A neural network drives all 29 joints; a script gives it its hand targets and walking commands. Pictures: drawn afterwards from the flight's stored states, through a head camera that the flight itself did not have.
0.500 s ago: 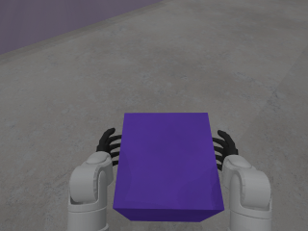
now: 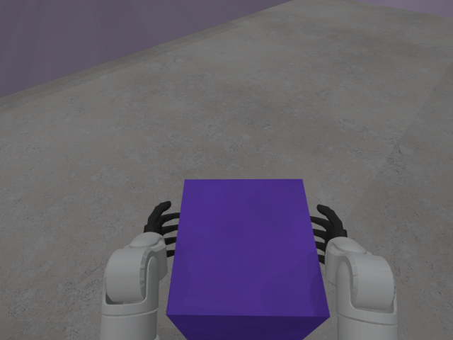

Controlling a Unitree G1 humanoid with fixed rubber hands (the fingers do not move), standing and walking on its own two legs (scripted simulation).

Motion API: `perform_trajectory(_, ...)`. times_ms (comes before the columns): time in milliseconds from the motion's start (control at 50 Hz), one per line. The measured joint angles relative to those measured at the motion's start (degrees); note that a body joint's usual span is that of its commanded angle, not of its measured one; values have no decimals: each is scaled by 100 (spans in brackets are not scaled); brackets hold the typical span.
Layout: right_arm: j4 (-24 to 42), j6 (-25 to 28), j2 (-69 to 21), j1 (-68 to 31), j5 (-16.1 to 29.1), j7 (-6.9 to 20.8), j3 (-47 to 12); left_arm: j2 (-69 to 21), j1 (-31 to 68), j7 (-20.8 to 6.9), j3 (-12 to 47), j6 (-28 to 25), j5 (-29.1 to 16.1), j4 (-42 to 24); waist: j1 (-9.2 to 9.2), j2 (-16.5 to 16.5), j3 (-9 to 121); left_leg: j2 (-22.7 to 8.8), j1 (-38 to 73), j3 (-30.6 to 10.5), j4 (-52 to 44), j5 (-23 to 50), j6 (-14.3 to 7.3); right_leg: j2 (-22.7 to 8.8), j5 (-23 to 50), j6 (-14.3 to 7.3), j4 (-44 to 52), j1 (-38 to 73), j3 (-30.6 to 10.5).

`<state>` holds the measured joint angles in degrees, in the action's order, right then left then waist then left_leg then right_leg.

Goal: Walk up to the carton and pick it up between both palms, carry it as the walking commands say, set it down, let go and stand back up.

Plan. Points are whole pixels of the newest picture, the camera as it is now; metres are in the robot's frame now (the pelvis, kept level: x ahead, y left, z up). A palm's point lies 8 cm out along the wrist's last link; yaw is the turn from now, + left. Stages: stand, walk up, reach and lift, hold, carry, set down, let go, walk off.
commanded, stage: carry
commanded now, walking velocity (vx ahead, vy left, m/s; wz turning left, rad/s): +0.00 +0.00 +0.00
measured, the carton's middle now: (242, 267) +0.27 -0.01 +0.01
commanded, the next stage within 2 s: hold in 1.62 s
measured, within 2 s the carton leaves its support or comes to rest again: neither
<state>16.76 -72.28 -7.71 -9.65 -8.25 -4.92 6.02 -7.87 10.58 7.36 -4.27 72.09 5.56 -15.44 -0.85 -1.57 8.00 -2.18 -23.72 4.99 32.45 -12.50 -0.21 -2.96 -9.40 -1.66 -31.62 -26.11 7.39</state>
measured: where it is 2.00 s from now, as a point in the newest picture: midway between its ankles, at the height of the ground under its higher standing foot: outside the picture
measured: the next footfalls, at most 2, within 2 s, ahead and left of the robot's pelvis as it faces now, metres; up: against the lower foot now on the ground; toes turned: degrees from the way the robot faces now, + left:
none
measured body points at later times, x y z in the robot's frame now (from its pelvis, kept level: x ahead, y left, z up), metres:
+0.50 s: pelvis +0.02 +0.01 +0.00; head +0.00 +0.01 +0.45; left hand +0.29 +0.15 +0.08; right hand +0.29 -0.14 +0.08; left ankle +0.04 +0.12 -0.73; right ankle +0.08 -0.10 -0.73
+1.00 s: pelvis +0.05 +0.00 +0.00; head +0.04 +0.00 +0.45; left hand +0.33 +0.15 +0.08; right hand +0.33 -0.15 +0.08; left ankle +0.04 +0.12 -0.73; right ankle +0.08 -0.10 -0.73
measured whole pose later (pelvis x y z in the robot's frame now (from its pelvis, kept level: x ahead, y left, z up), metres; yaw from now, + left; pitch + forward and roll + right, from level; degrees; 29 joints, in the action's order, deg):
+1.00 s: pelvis +0.05 +0.00 +0.00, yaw +0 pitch +4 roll +0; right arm 19.1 -70.9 -7.7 -9.3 -8.2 -5.3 5.7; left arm -8.1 11.7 7.3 -4.7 70.6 4.8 -16.3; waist 0.2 0.6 6.2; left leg -1.8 -20.0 4.7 33.0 -17.1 -0.1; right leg -3.5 -14.6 -0.8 -33.4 -22.8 7.5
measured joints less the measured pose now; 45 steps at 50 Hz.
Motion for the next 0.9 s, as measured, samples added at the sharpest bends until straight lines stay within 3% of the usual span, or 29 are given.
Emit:
perform_trajectory(180,158,39,4,26,-1,-8,-90,2,-17,21,-23,-3,-38,-201,67,127,-63,13,18,9,-17,-2,-33,-6,42,33,88,52,-8)
perform_trajectory(380,100,-14,5,44,-9,-20,-44,3,-15,7,-10,-24,-58,-32,109,51,-14,52,115,22,-96,-35,-52,-40,-23,65,92,113,-23)
perform_trajectory(900,226,114,8,72,14,-34,-32,-14,81,-4,-20,-121,-66,-73,108,185,-146,77,314,-13,-38,-360,-24,-76,-426,106,-93,270,0)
